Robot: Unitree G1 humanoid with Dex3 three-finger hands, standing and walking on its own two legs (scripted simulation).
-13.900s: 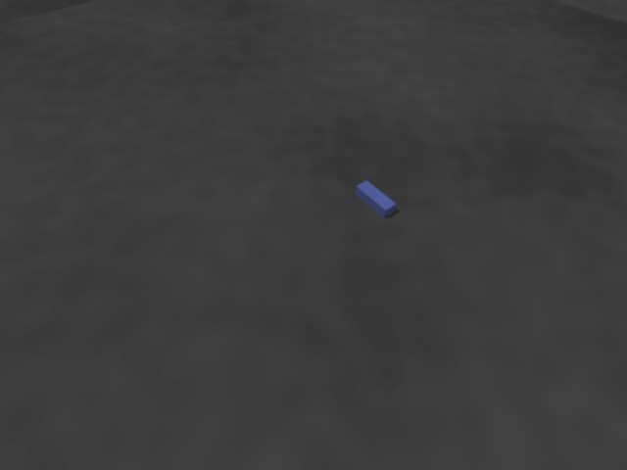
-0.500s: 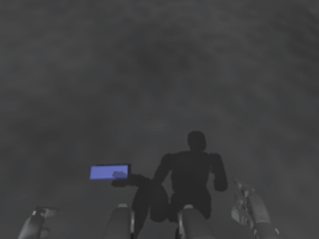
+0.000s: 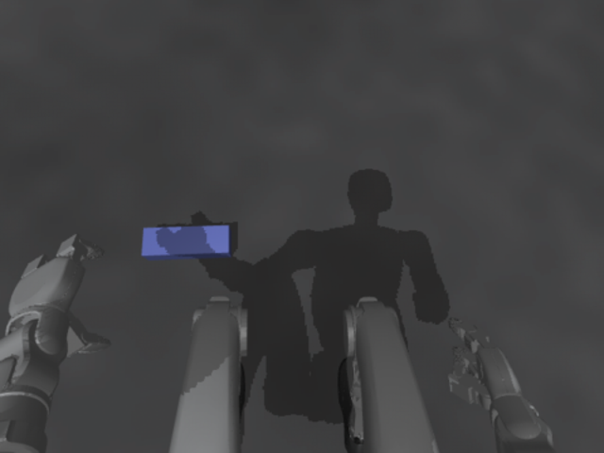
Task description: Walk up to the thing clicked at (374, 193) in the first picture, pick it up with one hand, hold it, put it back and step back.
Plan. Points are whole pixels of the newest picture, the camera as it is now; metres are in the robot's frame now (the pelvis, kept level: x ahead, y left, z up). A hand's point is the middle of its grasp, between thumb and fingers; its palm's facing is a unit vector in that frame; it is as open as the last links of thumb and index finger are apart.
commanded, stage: rise first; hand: left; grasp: from above
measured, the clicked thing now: (188, 242) +0.47 +0.25 -0.46
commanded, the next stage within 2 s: approach in 1.46 s
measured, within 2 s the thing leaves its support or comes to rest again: neither
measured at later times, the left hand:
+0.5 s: hand (116, 270) +0.36 +0.32 -0.25, palm faces -0.46 -0.15 -0.87, open 14.2 cm
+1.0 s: hand (130, 255) +0.40 +0.32 -0.31, palm faces -0.45 -0.03 -0.89, open 14.0 cm
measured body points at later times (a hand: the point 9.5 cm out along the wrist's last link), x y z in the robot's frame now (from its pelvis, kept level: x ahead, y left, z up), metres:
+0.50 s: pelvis -0.04 +0.00 -0.12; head +0.17 +0.05 +0.28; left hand +0.38 +0.33 -0.20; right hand +0.04 -0.29 -0.23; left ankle +0.06 +0.14 -0.45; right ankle +0.06 -0.14 -0.45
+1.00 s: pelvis -0.02 +0.02 -0.15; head +0.20 +0.08 +0.24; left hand +0.42 +0.32 -0.26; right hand +0.05 -0.26 -0.26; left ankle +0.06 +0.14 -0.45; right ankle +0.06 -0.14 -0.45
